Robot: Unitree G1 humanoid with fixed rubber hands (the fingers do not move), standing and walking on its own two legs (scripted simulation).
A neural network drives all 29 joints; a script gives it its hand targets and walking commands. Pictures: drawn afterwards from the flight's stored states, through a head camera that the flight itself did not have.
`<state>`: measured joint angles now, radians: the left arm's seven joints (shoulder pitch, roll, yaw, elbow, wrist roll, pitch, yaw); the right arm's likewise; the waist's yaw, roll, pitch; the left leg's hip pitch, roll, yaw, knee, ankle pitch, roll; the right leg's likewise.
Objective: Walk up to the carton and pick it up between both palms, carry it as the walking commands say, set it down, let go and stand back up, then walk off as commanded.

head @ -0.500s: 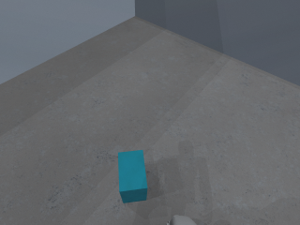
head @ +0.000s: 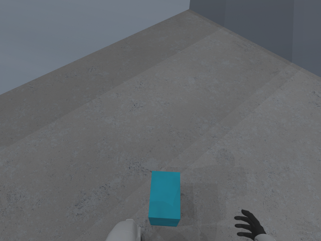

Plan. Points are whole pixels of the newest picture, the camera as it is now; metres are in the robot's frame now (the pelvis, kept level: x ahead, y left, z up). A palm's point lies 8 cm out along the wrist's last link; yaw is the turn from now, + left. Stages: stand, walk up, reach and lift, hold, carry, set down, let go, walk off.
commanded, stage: walk up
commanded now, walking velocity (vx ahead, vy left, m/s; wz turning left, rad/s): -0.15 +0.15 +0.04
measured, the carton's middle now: (164, 200) +0.34 +0.00 -0.64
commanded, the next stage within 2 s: stand in 1.46 s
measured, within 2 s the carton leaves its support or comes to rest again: neither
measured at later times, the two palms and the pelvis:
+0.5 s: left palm out of the picture +0.08 +0.30 -0.13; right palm out of the picture +0.01 -0.19 -0.16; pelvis -0.03 +0.05 -0.01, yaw -3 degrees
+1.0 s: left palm out of the picture -0.03 +0.27 -0.14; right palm out of the picture -0.04 -0.17 -0.14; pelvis -0.04 +0.05 +0.01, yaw -1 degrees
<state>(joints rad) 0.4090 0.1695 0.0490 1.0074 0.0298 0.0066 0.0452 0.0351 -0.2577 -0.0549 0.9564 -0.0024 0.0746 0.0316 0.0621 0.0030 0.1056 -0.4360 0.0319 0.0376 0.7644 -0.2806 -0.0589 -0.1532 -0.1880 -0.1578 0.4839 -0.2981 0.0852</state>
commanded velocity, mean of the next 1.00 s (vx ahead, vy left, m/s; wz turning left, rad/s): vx -0.04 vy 0.01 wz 0.01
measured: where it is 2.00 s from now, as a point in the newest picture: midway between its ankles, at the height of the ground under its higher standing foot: outside the picture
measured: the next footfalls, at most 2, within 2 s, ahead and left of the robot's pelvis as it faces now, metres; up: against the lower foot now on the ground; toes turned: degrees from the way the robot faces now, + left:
left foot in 0.06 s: +0.09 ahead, +0.15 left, +0.00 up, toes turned +4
right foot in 0.48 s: -0.02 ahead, -0.05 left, +0.00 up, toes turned -2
